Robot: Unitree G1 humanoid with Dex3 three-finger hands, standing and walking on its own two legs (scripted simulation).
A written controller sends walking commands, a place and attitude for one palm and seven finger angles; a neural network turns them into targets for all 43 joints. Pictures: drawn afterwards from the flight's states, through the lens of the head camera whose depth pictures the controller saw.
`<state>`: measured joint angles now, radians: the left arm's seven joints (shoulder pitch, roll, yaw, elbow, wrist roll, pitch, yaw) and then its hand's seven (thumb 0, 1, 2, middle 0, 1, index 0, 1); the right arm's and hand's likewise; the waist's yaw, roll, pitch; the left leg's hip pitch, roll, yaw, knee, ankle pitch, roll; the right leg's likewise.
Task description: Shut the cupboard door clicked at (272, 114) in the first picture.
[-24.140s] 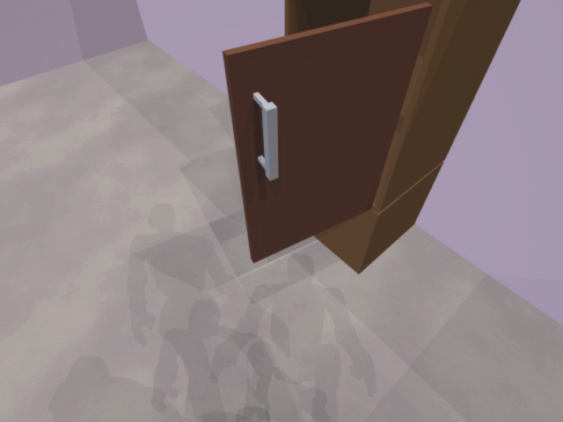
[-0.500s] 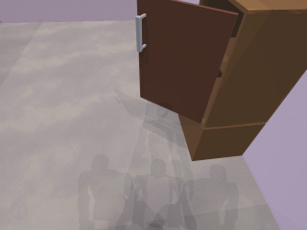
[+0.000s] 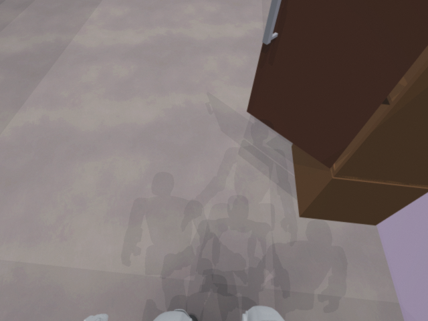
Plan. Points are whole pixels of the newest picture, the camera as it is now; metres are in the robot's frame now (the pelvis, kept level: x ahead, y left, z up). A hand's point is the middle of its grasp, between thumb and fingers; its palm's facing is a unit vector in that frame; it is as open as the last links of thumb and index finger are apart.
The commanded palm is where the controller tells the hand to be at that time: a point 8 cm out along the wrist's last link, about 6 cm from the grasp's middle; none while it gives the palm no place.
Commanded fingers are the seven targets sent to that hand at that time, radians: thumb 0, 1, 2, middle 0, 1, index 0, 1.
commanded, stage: walk to a spot facing it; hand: left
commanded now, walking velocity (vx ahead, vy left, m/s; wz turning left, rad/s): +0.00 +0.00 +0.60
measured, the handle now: (276, 14) +0.90 -0.16 +0.10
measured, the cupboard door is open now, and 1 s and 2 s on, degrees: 51 51 51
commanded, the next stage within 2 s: turn to face it in 1.70 s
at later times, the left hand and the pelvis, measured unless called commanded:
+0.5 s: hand out of the picture +0.01 +0.16 -0.14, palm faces +0.28 -0.90 -0.33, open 7.4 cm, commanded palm none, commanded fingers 0.00 0.90 0.90 -0.20 -0.30 -0.20 -0.30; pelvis +0.00 -0.07 +0.01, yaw +18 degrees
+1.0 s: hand out of the picture -0.09 +0.18 -0.17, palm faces +0.61 -0.76 -0.22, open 7.4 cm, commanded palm none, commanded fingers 0.00 0.90 0.90 -0.20 -0.30 -0.20 -0.30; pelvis +0.00 -0.02 +0.00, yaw +37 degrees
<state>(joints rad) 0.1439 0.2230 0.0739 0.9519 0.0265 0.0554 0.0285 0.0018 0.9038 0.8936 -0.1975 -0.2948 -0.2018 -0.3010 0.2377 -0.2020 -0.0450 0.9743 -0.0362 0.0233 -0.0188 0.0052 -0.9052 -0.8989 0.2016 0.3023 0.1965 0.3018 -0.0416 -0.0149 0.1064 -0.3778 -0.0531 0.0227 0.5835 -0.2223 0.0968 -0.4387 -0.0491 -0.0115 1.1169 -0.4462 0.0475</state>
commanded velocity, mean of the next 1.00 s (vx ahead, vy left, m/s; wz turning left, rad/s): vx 0.09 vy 0.00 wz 0.59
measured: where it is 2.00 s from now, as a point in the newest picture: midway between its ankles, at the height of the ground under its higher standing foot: (152, 290)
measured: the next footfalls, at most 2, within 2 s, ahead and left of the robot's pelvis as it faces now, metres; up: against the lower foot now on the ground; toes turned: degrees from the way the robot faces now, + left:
right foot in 0.42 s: +0.05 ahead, -0.17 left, +0.00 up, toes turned +19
left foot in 0.84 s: -0.04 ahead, +0.07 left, +0.00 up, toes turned +37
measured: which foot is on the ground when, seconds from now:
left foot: down 0.00-0.40, up 0.42-0.82, down 0.84-1.00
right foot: up 0.00-0.40, down 0.42-0.84, up 0.86-1.00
